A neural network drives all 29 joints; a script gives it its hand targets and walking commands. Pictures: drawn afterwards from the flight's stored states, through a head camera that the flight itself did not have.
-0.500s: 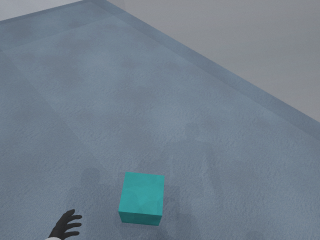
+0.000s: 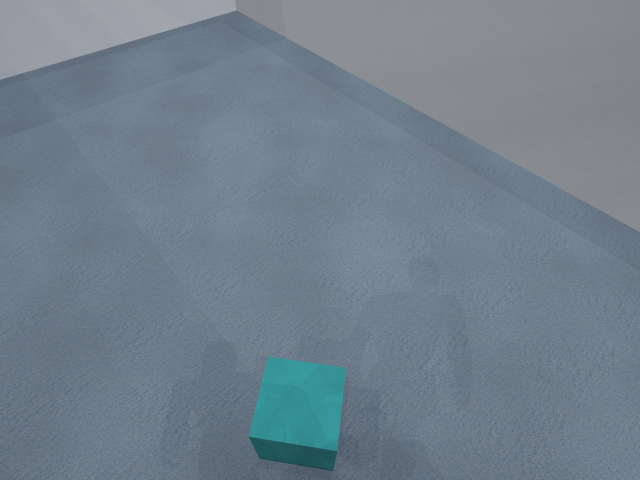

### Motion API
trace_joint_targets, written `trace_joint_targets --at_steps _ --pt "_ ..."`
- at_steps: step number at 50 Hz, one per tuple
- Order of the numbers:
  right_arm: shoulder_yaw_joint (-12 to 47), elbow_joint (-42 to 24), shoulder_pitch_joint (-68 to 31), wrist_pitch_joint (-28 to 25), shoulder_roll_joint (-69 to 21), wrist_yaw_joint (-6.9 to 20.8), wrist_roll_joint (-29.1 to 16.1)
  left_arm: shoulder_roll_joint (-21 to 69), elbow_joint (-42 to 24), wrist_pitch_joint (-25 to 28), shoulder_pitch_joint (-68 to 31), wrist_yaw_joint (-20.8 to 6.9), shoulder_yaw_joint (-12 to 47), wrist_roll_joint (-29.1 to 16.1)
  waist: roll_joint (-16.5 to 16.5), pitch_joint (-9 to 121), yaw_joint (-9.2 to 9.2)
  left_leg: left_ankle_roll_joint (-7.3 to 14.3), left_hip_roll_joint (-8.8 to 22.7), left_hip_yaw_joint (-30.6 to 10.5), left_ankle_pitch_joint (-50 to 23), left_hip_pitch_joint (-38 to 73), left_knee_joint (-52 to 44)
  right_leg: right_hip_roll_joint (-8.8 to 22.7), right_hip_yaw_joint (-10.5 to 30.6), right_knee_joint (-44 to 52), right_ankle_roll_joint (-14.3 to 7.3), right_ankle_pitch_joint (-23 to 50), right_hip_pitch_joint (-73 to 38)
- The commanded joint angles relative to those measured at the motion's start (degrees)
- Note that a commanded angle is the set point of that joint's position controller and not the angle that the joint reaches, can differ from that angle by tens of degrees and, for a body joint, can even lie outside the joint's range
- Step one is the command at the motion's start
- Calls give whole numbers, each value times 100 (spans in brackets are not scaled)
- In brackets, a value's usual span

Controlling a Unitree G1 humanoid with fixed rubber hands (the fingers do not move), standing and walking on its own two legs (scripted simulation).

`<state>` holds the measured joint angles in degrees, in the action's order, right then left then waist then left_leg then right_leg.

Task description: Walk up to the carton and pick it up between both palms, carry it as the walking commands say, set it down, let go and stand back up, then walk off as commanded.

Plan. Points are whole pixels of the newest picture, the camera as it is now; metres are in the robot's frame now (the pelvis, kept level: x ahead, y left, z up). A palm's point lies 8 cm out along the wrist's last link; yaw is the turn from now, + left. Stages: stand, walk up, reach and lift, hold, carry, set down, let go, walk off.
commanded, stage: walk up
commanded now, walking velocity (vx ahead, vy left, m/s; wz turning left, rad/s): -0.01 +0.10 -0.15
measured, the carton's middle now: (301, 415) +0.40 +0.05 -0.65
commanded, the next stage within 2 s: stand in 1.72 s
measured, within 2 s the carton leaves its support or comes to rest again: neither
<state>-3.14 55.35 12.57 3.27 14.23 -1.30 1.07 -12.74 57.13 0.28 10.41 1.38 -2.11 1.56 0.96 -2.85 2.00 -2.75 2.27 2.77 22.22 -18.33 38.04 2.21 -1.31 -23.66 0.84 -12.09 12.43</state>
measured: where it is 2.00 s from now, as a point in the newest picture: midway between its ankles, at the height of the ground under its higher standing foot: outside the picture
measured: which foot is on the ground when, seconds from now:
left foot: up 0.00-0.04, down 0.06-1.00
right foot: down 0.00-0.08, up 0.10-0.42, down 0.44-1.00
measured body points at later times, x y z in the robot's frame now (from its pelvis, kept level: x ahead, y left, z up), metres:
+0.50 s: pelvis -0.01 +0.03 +0.00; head +0.00 +0.03 +0.45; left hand +0.05 +0.28 -0.15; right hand +0.03 -0.22 -0.15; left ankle +0.00 +0.13 -0.74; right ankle -0.05 -0.09 -0.74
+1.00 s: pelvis -0.01 +0.00 +0.00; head -0.01 -0.01 +0.45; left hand -0.01 +0.22 -0.15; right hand -0.04 -0.23 -0.16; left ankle +0.00 +0.13 -0.74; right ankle -0.05 -0.09 -0.74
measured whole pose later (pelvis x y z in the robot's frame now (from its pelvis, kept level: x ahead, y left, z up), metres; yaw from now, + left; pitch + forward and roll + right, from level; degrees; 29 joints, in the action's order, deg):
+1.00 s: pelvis -0.01 +0.00 +0.00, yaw -3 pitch -1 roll +0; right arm -1.1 66.5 17.1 -0.1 9.2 -1.8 0.8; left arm -7.8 64.8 1.6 17.9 2.2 -0.2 0.2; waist 1.0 -1.2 -0.7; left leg -2.2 4.4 5.4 10.7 -8.7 20.9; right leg -2.7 -1.9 -19.2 -2.9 -13.3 4.8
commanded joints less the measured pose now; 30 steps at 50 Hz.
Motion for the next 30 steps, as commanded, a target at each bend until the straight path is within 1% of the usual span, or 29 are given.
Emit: trace_joint_targets --at_steps 1,2,3,4,5,6,7,8,9,10,12,14,16,18,19,20,21,22,23,24,25,26,28,30 --pt "-48 -25 571 -89 202 4 -60 -1020 -243 -10 -103 48 -244 12 -1131 274 -173 97 21 -5 -371 365 -810 1445 1216 492 -852 2064 -92" --pt "-40 34 730 -154 204 -10 -65 -979 -241 -41 -112 34 -240 -24 -1054 341 -271 139 -23 131 -1045 933 -1640 1232 1001 271 -652 1936 88" --pt "-66 14 809 -248 437 -40 15 -814 -209 -42 81 1 -202 -77 -766 489 -270 173 293 -110 -1640 1725 -2039 1009 861 67 -338 1414 536" --pt "-123 -32 924 -319 831 -73 67 -456 -279 -37 225 -43 -106 -96 244 681 -251 251 1318 -1074 -2277 2328 -2318 550 392 -759 -40 222 1052" --pt "-85 -162 424 -322 1090 -44 20 -179 -416 -118 154 28 -8 -174 1413 483 -218 855 1992 -1529 -2860 1409 -2426 32 -70 -1090 139 -1553 1163" --pt "-22 -247 355 -380 781 1 41 -534 -276 -239 -43 65 -131 -144 728 465 -368 1135 2043 -1621 -2697 1259 -2442 11 220 -2002 107 -1965 1046" --pt "10 -222 292 -425 719 2 33 -565 -211 -308 22 48 -171 -134 502 337 -263 1140 1931 -1429 -2919 1079 -2391 -32 456 -2477 32 -1836 1114" --pt "14 -262 68 -440 707 -13 41 -564 -98 -332 241 15 -193 -149 471 278 -107 1038 1697 -1132 -3030 1003 -2369 -19 530 -2691 -25 -1585 1072" --pt "34 -270 -64 -463 658 -38 24 -539 -26 -340 356 -22 -202 -130 634 229 -48 975 1527 -897 -3172 995 -2376 -16 486 -2724 -68 -1359 1048" --pt "44 -255 -104 -476 622 -43 20 -521 77 -338 508 -44 -193 -109 742 283 -5 958 1362 -712 -3299 1057 -2329 -67 398 -2774 -65 -1237 955" --pt "70 -201 -60 -495 531 -44 12 -521 158 -351 530 -52 -190 -103 782 327 -56 1002 1255 -571 -3290 1139 -2275 -114 285 -2590 -15 -1164 824" --pt "72 -121 0 -509 537 -51 5 -465 127 -376 340 -31 -167 -128 843 271 -158 1063 1230 -549 -3172 1221 -2230 -126 193 -2050 28 -1188 701" --pt "58 -44 32 -501 595 -57 10 -437 113 -387 234 10 -153 -137 918 275 -241 1142 1251 -630 -3075 1311 -2150 -171 106 -1551 39 -1257 530" --pt "39 38 61 -476 638 -64 12 -439 123 -370 224 49 -151 -137 945 301 -285 1203 1318 -762 -3090 1373 -2061 -188 53 -1084 16 -1221 360" --pt "35 80 59 -458 632 -69 8 -421 142 -346 261 62 -145 -140 917 310 -270 1185 1325 -794 -3105 1362 -2002 -184 36 -742 -10 -1040 215" --pt "35 129 41 -435 608 -73 -2 -375 178 -309 343 73 -125 -140 806 306 -203 1088 1280 -745 -3094 1277 -1914 -154 25 -136 -41 -536 -61" --pt "45 183 34 -408 544 -72 -22 -337 230 -253 477 83 -96 -125 645 320 -123 893 1201 -671 -2960 1056 -1839 -50 74 614 -65 314 -554" --pt "85 228 135 -398 398 -49 -62 -457 246 -164 583 98 -95 -62 399 440 -160 634 1023 -601 -2467 677 -1766 307 412 773 -60 826 -1172" --pt "120 202 253 -388 287 -9 -88 -664 206 -86 593 117 -91 -7 -117 496 -330 454 687 -327 -1726 365 -1598 866 916 737 -121 1513 -1408" --pt "182 279 290 -352 -47 -5 -137 -695 295 -78 327 78 -93 -105 -833 199 -475 331 414 -140 -1203 857 -2000 790 824 714 -306 1216 -501" --pt "129 372 217 -337 197 -10 -91 -404 292 -52 262 41 -24 -120 -648 55 -390 272 428 -145 -1297 1046 -2005 648 797 839 -301 715 -359" --pt "72 427 152 -335 336 -6 -48 -327 298 -15 268 31 -1 -130 -482 -51 -326 274 427 -162 -1432 1092 -1986 542 704 902 -261 575 -325" --pt "37 514 192 -344 331 27 -7 -332 374 23 405 74 14 -136 -445 -87 -298 314 502 -236 -1666 1151 -2004 413 583 908 -257 701 -350" --pt "68 609 270 -371 198 34 1 -297 441 54 502 94 21 -152 -370 -56 -298 304 528 -243 -1651 1121 -2063 382 556 905 -272 705 -439"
